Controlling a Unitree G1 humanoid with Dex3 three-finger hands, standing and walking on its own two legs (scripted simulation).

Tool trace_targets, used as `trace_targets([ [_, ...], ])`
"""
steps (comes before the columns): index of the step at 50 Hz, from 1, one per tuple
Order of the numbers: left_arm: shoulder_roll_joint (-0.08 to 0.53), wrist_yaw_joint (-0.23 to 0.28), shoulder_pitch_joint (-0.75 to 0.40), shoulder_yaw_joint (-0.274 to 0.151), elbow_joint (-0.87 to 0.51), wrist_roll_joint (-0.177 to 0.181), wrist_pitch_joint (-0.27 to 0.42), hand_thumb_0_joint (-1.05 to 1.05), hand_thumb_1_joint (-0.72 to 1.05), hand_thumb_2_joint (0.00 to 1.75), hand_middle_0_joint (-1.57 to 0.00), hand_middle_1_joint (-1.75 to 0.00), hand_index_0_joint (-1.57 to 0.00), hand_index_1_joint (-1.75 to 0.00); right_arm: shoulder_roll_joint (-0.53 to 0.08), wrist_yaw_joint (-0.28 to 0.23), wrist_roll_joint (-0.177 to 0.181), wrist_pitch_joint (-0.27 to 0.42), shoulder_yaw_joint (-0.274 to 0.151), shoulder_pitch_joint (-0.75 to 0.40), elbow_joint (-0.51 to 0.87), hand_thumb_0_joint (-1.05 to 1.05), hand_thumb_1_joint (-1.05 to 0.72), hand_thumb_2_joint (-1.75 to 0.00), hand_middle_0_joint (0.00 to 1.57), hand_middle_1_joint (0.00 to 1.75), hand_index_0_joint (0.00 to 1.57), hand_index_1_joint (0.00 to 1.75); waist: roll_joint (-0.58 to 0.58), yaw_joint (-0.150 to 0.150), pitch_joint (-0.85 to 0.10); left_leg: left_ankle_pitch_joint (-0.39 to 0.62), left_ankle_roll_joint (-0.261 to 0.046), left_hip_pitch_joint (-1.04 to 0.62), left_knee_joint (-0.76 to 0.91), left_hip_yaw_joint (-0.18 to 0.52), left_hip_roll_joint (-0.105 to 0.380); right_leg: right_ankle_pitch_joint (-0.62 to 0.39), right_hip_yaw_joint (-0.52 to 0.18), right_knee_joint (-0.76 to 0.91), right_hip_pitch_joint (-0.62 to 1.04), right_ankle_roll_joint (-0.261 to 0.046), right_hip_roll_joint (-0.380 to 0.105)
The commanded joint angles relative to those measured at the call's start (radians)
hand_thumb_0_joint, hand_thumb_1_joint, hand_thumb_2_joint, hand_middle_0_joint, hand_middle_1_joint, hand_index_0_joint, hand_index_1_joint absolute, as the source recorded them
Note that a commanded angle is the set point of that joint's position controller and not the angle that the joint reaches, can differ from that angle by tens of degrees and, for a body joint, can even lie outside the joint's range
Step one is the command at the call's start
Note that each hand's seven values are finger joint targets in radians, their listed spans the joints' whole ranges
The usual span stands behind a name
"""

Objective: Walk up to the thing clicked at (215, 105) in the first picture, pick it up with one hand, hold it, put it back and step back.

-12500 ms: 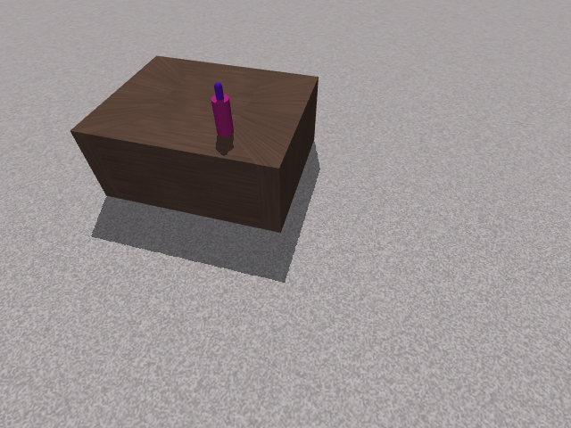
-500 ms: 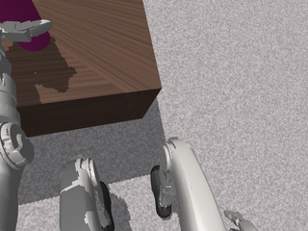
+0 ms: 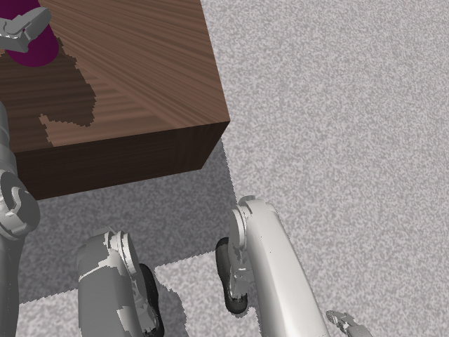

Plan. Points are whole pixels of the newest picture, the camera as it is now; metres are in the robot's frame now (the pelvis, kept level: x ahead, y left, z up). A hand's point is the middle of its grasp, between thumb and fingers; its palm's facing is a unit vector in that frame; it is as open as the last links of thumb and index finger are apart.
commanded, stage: settle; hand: left
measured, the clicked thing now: out of the picture +0.61 +0.20 +0.06
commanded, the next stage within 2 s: lift in 0.98 s
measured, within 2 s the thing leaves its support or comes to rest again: leaves its support in 0.12 s
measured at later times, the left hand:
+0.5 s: hand out of the picture +0.62 +0.20 +0.11, palm faces +0.09 -1.00 -0.03, open 9.7 cm
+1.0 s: hand out of the picture +0.61 +0.20 +0.14, palm faces +0.08 -1.00 -0.03, open 9.7 cm
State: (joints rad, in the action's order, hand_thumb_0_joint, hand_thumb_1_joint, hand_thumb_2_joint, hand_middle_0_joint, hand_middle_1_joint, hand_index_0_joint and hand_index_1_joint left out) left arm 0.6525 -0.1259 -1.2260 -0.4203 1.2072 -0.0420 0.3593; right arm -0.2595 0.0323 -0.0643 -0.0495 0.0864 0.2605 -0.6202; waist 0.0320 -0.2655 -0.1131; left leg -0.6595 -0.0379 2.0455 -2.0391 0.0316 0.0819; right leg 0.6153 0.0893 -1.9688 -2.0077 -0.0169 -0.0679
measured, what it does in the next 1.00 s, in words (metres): rises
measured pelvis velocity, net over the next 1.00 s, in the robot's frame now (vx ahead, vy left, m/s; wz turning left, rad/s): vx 0.03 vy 0.00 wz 0.01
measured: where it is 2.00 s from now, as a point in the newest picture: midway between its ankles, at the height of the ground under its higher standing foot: (192, 302)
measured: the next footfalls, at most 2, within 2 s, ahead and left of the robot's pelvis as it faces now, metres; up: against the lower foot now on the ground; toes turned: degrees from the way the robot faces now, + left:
none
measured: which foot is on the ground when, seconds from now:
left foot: down 0.00-1.00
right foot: down 0.00-1.00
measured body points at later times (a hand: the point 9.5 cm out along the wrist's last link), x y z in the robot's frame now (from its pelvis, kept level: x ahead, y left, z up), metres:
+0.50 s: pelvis +0.02 +0.00 +0.07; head +0.26 +0.03 +0.46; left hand +0.61 +0.25 +0.11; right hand +0.03 -0.27 -0.03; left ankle +0.08 +0.11 -0.41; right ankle +0.10 -0.12 -0.41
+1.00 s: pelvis +0.03 +0.00 +0.11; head +0.25 +0.04 +0.49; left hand +0.60 +0.25 +0.14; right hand +0.04 -0.26 -0.01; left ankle +0.08 +0.11 -0.41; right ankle +0.10 -0.12 -0.41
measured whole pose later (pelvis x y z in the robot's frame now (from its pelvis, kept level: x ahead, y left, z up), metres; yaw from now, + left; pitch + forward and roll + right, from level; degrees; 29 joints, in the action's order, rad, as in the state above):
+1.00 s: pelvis +0.03 +0.00 +0.11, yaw +0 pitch +36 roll -5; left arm 0.63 -0.16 -1.15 -0.40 1.21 0.02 0.33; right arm -0.25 0.01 -0.05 -0.02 0.09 0.28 -0.66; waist 0.03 -0.25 -0.12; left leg -0.64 -0.02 1.70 -1.70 0.02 0.09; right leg 0.58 0.10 -1.63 -1.67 -0.02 -0.04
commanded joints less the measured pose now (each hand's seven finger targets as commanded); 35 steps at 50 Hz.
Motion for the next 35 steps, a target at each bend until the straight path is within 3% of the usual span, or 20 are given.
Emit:
trace_targets([
  [1, 0.313, 0.006, -0.540, -0.037, -0.372, 0.024, 0.065, 0.00, 0.17, 1.27, -1.36, -1.43, -1.35, -1.45, -0.236, -0.028, 0.010, 0.003, -0.082, 0.248, 0.020, 0.00, -0.90, -0.90, 0.20, 0.30, 0.20, 0.30, 0.316, 0.009, -0.839, 0.187, 0.020, -0.628, 0.302, 0.056, -0.030, -0.193, -0.034, 0.239, 0.451, -0.031, 0.051],
  [4, 0.299, 0.001, -0.566, -0.046, -0.455, 0.063, 0.049, 0.00, 0.16, 1.29, -1.36, -1.45, -1.35, -1.46, -0.225, -0.037, 0.022, 0.007, -0.078, 0.261, 0.026, 0.00, -0.90, -0.90, 0.20, 0.30, 0.20, 0.30, 0.317, 0.009, -0.895, 0.273, 0.020, -0.700, 0.325, 0.057, -0.029, -0.252, -0.035, 0.269, 0.514, -0.031, 0.053],
  [5, 0.271, -0.005, -0.590, -0.030, -0.485, 0.071, 0.048, 0.00, 0.15, 1.30, -1.36, -1.46, -1.36, -1.48, -0.223, -0.038, 0.021, 0.010, -0.079, 0.267, 0.023, 0.00, -0.91, -0.90, 0.20, 0.30, 0.20, 0.30, 0.332, -0.003, -0.911, 0.303, 0.020, -0.730, 0.328, 0.056, -0.027, -0.274, -0.036, 0.281, 0.527, -0.031, 0.056],
  [7, 0.307, -0.006, -0.572, -0.042, -0.520, 0.074, 0.044, 0.00, 0.15, 1.32, -1.36, -1.47, -1.35, -1.49, -0.218, -0.045, 0.022, 0.017, -0.076, 0.264, 0.023, 0.00, -0.91, -0.90, 0.20, 0.30, 0.20, 0.30, 0.320, 0.006, -0.914, 0.332, 0.015, -0.746, 0.335, 0.049, -0.027, -0.298, -0.041, 0.306, 0.567, -0.029, 0.060],
  [11, 0.252, -0.012, -0.527, -0.023, -0.449, 0.090, 0.042, 0.00, 0.14, 1.36, -1.37, -1.50, -1.36, -1.52, -0.205, -0.048, 0.018, 0.026, -0.068, 0.281, -0.037, 0.00, -0.91, -0.90, 0.20, 0.30, 0.20, 0.30, 0.305, -0.006, -0.804, 0.322, 0.012, -0.747, 0.359, 0.047, -0.026, -0.286, -0.047, 0.346, 0.549, -0.031, 0.064],
  [12, 0.249, -0.011, -0.517, -0.020, -0.424, 0.091, 0.042, 0.00, 0.14, 1.37, -1.37, -1.50, -1.36, -1.53, -0.203, -0.048, 0.017, 0.028, -0.067, 0.274, -0.045, 0.00, -0.91, -0.90, 0.20, 0.30, 0.20, 0.30, 0.296, -0.007, -0.769, 0.309, 0.011, -0.741, 0.365, 0.049, -0.024, -0.271, -0.046, 0.353, 0.533, -0.031, 0.066],
  [14, 0.277, -0.009, -0.559, -0.024, -0.459, 0.091, 0.056, 0.00, 0.16, 1.38, -1.37, -1.51, -1.37, -1.53, -0.203, -0.048, 0.015, 0.032, -0.065, 0.268, -0.034, 0.00, -0.90, -0.90, 0.20, 0.30, 0.20, 0.30, 0.314, 0.003, -0.795, 0.345, 0.011, -0.760, 0.366, 0.042, -0.024, -0.302, -0.052, 0.365, 0.559, -0.032, 0.066],
  [19, 0.236, -0.015, -0.457, -0.018, -0.273, 0.086, 0.057, 0.00, 0.18, 1.42, -1.39, -1.52, -1.38, -1.54, -0.207, -0.039, 0.013, 0.034, -0.063, 0.273, -0.037, 0.00, -0.89, -0.90, 0.20, 0.30, 0.20, 0.30, 0.259, 0.008, -0.733, 0.388, 0.011, -0.756, 0.395, 0.047, -0.029, -0.341, -0.044, 0.388, 0.586, -0.034, 0.068],
  [22, 0.268, -0.023, -0.486, -0.020, -0.304, 0.076, 0.070, 0.00, 0.20, 1.42, -1.40, -1.52, -1.39, -1.55, -0.209, -0.035, 0.011, 0.030, -0.068, 0.264, -0.017, 0.00, -0.89, -0.90, 0.20, 0.30, 0.20, 0.30, 0.276, 0.015, -0.782, 0.388, 0.009, -0.790, 0.404, 0.045, -0.027, -0.341, -0.050, 0.400, 0.610, -0.032, 0.071],
  [23, 0.246, -0.025, -0.511, -0.008, -0.315, 0.081, 0.072, 0.00, 0.21, 1.43, -1.42, -1.54, -1.41, -1.56, -0.205, -0.036, 0.013, 0.033, -0.069, 0.262, 0.000, 0.00, -0.89, -0.90, 0.20, 0.30, 0.20, 0.30, 0.264, 0.010, -0.798, 0.388, 0.007, -0.775, 0.403, 0.039, -0.030, -0.361, -0.054, 0.407, 0.639, -0.031, 0.071],
  [27, 0.266, -0.030, -0.509, -0.017, -0.323, 0.087, 0.074, 0.00, 0.22, 1.45, -1.42, -1.55, -1.41, -1.57, -0.208, -0.038, 0.019, 0.035, -0.075, 0.268, -0.003, 0.00, -0.89, -0.90, 0.20, 0.30, 0.20, 0.30, 0.253, 0.013, -0.805, 0.357, 0.006, -0.785, 0.431, 0.039, -0.029, -0.345, -0.056, 0.431, 0.671, -0.027, 0.073],
  [29, 0.297, -0.032, -0.506, -0.042, -0.336, 0.088, 0.076, 0.00, 0.22, 1.44, -1.42, -1.55, -1.42, -1.58, -0.215, -0.039, 0.018, 0.031, -0.078, 0.274, -0.011, 0.00, -0.90, -0.90, 0.20, 0.30, 0.20, 0.30, 0.287, 0.018, -0.823, 0.347, 0.010, -0.808, 0.446, 0.042, -0.029, -0.329, -0.057, 0.436, 0.684, -0.028, 0.071],
  [31, 0.265, -0.033, -0.559, -0.015, -0.406, 0.096, 0.083, 0.00, 0.19, 1.43, -1.41, -1.54, -1.41, -1.56, -0.207, -0.040, 0.019, 0.034, -0.076, 0.265, -0.006, 0.00, -0.89, -0.90, 0.20, 0.30, 0.20, 0.30, 0.301, 0.017, -0.838, 0.375, 0.015, -0.867, 0.458, 0.051, -0.025, -0.336, -0.051, 0.441, 0.659, -0.031, 0.073],
  [33, 0.261, -0.033, -0.548, -0.017, -0.385, 0.098, 0.081, 0.00, 0.22, 1.44, -1.41, -1.54, -1.40, -1.56, -0.207, -0.043, 0.017, 0.037, -0.073, 0.269, -0.009, 0.00, -0.90, -0.90, 0.20, 0.30, 0.20, 0.30, 0.304, 0.007, -0.837, 0.430, 0.015, -0.891, 0.450, 0.053, -0.024, -0.371, -0.050, 0.445, 0.665, -0.029, 0.072],
  [34, 0.299, -0.029, -0.566, -0.034, -0.438, 0.102, 0.086, 0.00, 0.22, 1.44, -1.41, -1.54, -1.41, -1.57, -0.211, -0.044, 0.019, 0.037, -0.076, 0.273, -0.014, 0.00, -0.90, -0.90, 0.20, 0.30, 0.20, 0.30, 0.310, 0.023, -0.865, 0.438, 0.015, -0.907, 0.457, 0.052, -0.025, -0.379, -0.052, 0.450, 0.690, -0.029, 0.074],
  [35, 0.292, -0.025, -0.539, -0.029, -0.396, 0.097, 0.079, 0.00, 0.21, 1.45, -1.42, -1.55, -1.41, -1.58, -0.204, -0.044, 0.017, 0.037, -0.074, 0.265, -0.015, 0.00, -0.90, -0.90, 0.20, 0.30, 0.20, 0.30, 0.296, 0.021, -0.855, 0.437, 0.012, -0.906, 0.457, 0.049, -0.026, -0.384, -0.056, 0.461, 0.700, -0.027, 0.075],
])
